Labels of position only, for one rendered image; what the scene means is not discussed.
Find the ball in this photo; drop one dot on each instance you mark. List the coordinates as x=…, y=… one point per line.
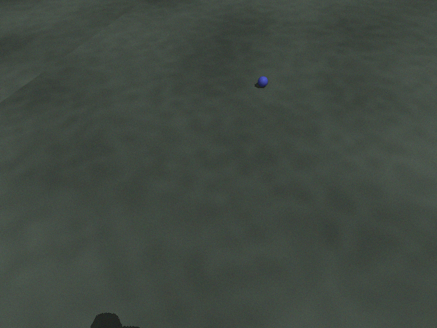
x=262, y=81

